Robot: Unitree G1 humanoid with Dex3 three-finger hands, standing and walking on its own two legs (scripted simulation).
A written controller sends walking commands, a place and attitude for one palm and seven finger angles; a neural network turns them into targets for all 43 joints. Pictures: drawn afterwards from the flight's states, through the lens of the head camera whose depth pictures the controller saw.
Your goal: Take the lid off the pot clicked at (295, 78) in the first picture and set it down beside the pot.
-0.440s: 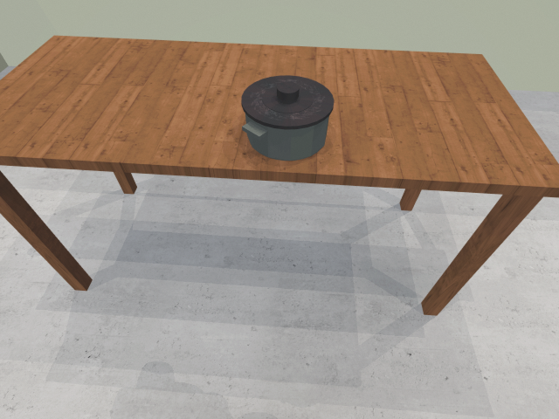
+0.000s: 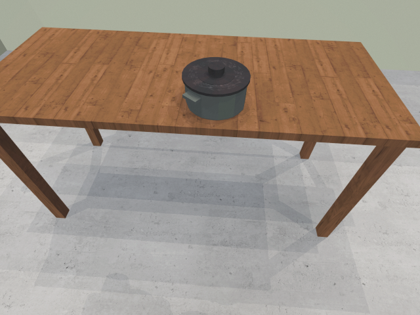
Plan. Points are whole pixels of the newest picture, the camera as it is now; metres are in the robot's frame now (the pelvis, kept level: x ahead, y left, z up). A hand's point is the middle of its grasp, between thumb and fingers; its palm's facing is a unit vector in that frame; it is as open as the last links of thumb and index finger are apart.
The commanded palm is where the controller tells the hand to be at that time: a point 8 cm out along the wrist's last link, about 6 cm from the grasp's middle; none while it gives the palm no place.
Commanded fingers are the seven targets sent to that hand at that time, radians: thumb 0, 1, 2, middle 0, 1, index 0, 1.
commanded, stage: look at it before walking up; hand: left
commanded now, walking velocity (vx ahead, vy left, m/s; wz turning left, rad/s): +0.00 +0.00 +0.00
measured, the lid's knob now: (216, 68) +0.75 +0.03 +0.08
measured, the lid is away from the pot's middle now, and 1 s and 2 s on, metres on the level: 0.00 0.00 0.00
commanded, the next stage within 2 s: take the last steps up to it in 0.20 s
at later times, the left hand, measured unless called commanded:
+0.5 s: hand out of the picture +0.00 +0.16 -0.18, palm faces +0.04 -0.98 -0.18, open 7.4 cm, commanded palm none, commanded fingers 0.00 0.90 0.90 -0.20 -0.30 -0.20 -0.30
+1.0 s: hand out of the picture +0.08 +0.11 -0.18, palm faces +0.06 -0.99 -0.13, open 7.4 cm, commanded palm none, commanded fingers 0.00 0.90 0.90 -0.20 -0.30 -0.20 -0.30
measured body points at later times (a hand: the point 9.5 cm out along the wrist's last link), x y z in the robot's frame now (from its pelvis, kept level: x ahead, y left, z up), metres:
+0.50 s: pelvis +0.01 -0.01 +0.00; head +0.02 -0.01 +0.45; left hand -0.01 +0.21 -0.16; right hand -0.01 -0.22 -0.16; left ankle +0.00 +0.11 -0.74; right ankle +0.00 -0.13 -0.74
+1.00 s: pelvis +0.17 -0.03 -0.02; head +0.21 -0.03 +0.43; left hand +0.07 +0.16 -0.17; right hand +0.29 -0.26 -0.15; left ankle +0.26 +0.06 -0.74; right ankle +0.02 -0.12 -0.73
